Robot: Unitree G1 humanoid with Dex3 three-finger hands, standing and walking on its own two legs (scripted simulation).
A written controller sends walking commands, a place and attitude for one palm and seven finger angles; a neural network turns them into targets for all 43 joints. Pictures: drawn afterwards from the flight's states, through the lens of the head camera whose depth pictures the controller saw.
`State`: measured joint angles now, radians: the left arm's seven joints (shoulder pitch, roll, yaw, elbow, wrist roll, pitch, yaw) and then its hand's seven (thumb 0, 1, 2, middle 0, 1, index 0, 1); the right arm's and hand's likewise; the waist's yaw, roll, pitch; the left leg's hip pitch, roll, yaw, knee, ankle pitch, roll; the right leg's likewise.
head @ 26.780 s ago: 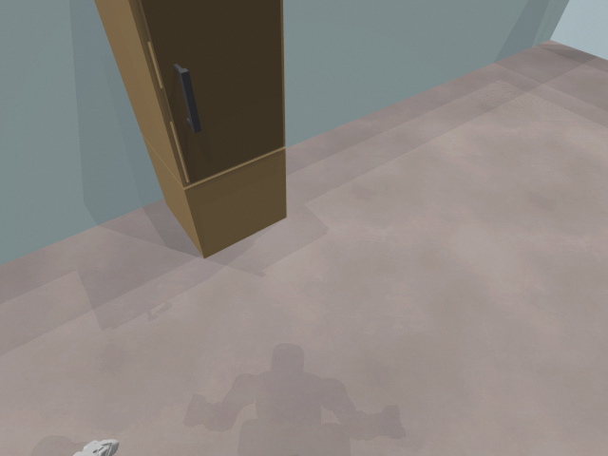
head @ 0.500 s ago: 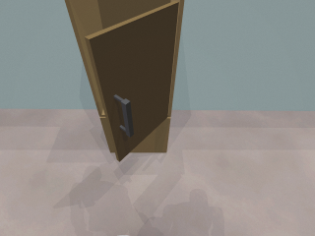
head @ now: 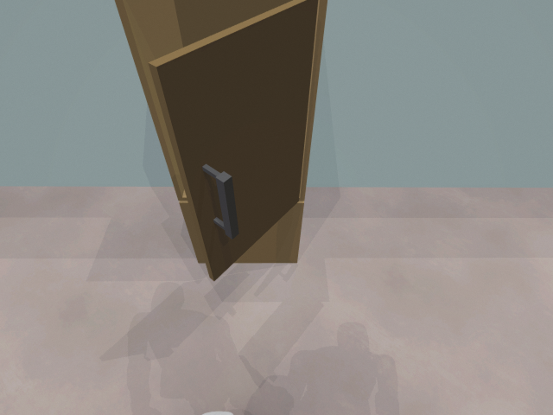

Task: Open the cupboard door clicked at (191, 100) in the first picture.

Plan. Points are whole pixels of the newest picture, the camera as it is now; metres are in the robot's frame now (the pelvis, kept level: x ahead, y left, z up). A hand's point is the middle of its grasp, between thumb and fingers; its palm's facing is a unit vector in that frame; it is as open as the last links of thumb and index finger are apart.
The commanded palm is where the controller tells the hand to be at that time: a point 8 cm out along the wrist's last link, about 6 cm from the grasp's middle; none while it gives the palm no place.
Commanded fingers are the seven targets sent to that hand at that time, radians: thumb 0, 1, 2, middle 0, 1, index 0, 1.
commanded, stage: look to check the result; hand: left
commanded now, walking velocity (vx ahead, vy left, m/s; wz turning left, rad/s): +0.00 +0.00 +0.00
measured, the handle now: (221, 203) +0.50 +0.14 -0.03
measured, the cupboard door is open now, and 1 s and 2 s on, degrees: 50 50 50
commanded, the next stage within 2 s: walk to a spot facing it in 0.04 s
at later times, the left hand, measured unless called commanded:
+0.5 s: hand out of the picture -0.02 +0.17 -0.18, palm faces -0.03 -0.98 -0.21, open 7.4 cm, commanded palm none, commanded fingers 0.00 0.90 0.90 -0.20 -0.30 -0.20 -0.30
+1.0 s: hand out of the picture +0.15 +0.19 -0.17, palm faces -0.32 -0.92 -0.24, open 7.4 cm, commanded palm none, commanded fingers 0.00 0.90 0.90 -0.20 -0.30 -0.20 -0.30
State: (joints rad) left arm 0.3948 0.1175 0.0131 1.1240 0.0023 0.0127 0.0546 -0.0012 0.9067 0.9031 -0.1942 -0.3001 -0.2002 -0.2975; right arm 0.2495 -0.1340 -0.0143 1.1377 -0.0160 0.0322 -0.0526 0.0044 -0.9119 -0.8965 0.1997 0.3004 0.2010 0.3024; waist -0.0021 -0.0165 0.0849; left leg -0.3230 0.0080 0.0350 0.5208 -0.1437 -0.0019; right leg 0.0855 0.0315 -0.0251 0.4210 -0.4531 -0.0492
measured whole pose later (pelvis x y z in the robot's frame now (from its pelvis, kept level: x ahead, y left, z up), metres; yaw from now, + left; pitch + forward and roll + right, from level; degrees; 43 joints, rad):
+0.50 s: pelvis -0.01 -0.01 -0.01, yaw -7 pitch +0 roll +1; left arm 0.34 0.13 0.07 1.05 0.02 0.06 0.03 0.00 0.91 0.90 -0.20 -0.30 -0.20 -0.30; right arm 0.23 -0.16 -0.06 1.05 -0.03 0.05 -0.07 0.00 -0.91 -0.90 0.20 0.30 0.20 0.30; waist 0.01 0.00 0.09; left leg -0.42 0.10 0.12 0.64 -0.21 -0.02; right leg -0.07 0.08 0.08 0.59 -0.51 -0.07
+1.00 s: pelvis +0.03 +0.00 +0.01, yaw -25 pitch +2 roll -1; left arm 0.23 0.25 0.10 0.91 0.02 0.06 -0.01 0.00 0.91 0.90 -0.19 -0.30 -0.20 -0.30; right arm 0.09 -0.17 -0.02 0.84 -0.03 0.00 -0.05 0.00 -0.90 -0.90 0.20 0.30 0.20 0.30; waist 0.06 -0.04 0.12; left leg -0.28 0.05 0.11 0.56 -0.31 0.02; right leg -0.44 0.03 0.03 1.16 -0.49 0.04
